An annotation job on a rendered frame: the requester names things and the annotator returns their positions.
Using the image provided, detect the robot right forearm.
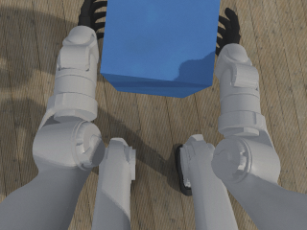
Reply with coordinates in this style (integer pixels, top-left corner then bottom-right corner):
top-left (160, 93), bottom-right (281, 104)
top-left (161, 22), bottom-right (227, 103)
top-left (214, 43), bottom-right (275, 150)

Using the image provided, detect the robot right foot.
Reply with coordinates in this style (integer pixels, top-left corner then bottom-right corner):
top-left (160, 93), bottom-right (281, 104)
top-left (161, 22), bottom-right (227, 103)
top-left (175, 145), bottom-right (193, 196)

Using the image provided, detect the left robot hand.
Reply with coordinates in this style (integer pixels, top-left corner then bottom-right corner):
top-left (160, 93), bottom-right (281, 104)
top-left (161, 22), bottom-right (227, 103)
top-left (78, 0), bottom-right (107, 40)

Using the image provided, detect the right robot upper arm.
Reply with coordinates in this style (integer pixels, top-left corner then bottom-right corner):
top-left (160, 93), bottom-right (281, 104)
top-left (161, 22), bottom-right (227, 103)
top-left (211, 136), bottom-right (307, 230)

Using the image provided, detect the left robot upper arm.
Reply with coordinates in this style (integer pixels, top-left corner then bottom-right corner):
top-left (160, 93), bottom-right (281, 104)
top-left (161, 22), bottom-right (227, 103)
top-left (0, 120), bottom-right (106, 230)

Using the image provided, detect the robot left forearm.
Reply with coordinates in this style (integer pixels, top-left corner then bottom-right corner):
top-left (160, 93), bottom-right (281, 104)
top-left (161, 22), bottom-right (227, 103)
top-left (32, 25), bottom-right (100, 156)

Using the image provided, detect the robot left thigh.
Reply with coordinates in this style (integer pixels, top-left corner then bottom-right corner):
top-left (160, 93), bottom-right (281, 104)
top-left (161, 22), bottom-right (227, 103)
top-left (91, 144), bottom-right (136, 230)

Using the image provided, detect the carton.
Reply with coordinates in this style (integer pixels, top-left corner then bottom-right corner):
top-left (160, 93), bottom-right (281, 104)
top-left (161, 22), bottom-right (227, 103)
top-left (100, 0), bottom-right (221, 99)

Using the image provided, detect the right robot hand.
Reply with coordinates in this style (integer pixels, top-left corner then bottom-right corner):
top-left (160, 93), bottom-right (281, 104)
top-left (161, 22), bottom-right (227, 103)
top-left (215, 8), bottom-right (241, 57)

